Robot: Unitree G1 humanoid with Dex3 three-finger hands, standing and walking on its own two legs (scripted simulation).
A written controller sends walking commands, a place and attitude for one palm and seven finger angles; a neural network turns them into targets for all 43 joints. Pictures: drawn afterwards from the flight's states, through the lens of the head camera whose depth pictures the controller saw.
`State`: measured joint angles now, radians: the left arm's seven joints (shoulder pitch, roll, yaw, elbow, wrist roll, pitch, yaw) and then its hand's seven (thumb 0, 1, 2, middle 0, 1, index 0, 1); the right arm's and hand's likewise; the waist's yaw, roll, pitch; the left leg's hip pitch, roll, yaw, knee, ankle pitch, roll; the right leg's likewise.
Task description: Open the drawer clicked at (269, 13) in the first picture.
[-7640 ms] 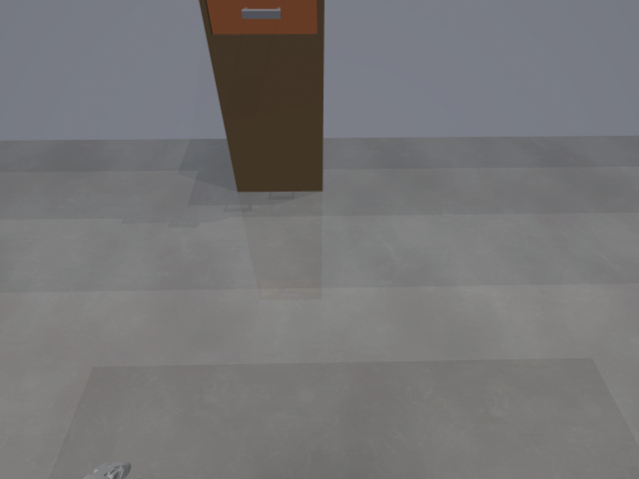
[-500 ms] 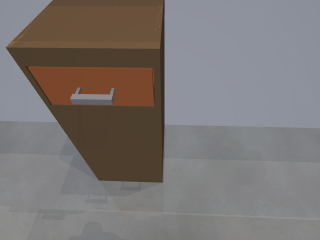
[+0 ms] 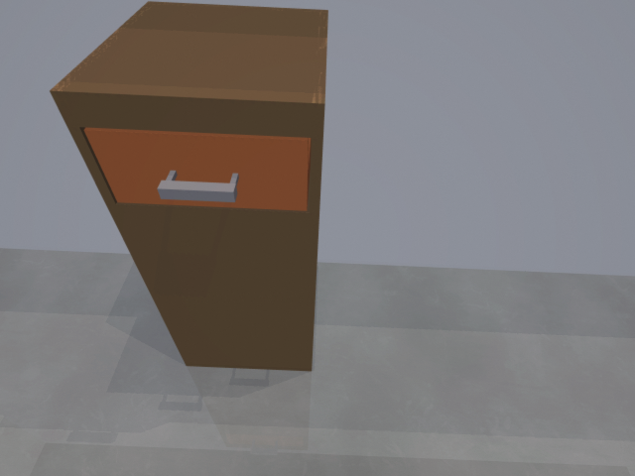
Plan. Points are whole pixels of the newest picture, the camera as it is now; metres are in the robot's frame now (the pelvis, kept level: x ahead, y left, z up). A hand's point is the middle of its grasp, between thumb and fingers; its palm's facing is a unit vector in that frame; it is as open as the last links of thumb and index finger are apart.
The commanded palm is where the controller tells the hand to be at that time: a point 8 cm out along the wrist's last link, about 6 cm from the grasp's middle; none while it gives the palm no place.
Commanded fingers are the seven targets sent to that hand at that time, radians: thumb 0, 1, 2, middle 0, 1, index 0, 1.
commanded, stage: come to a stop and stand still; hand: left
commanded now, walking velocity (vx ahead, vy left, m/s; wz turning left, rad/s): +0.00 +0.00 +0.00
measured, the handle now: (201, 183) +0.56 +0.24 +0.04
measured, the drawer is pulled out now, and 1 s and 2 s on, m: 0.00 0.00 0.00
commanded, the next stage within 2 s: look again from close up in 0.20 s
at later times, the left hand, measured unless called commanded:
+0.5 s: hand out of the picture -0.03 +0.15 -0.17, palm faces +0.03 -0.99 -0.15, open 7.4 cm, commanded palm none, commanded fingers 0.00 0.90 0.90 -0.20 -0.30 -0.20 -0.30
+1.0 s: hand out of the picture +0.04 +0.19 -0.14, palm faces -0.07 -0.92 -0.39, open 7.3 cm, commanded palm +0.11 +0.20 -0.05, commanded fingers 0.00 0.76 0.84 -0.21 -0.39 -0.21 -0.39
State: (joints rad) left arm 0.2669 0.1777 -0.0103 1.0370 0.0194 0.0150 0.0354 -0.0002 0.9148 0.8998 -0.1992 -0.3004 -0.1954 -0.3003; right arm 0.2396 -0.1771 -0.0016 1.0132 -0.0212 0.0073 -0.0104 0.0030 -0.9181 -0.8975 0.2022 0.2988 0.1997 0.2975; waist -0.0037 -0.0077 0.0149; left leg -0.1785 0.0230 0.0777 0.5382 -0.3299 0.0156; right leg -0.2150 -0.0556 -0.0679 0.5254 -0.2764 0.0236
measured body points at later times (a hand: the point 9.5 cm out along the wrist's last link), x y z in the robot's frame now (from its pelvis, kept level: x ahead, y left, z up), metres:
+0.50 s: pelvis +0.00 +0.00 +0.00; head +0.00 +0.00 +0.45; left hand -0.03 +0.20 -0.16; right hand -0.03 -0.21 -0.16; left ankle -0.02 +0.10 -0.73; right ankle +0.00 -0.13 -0.73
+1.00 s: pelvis +0.00 -0.01 +0.00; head +0.01 -0.01 +0.45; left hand +0.05 +0.23 -0.11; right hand +0.02 -0.24 -0.15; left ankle -0.02 +0.10 -0.73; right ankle +0.00 -0.13 -0.73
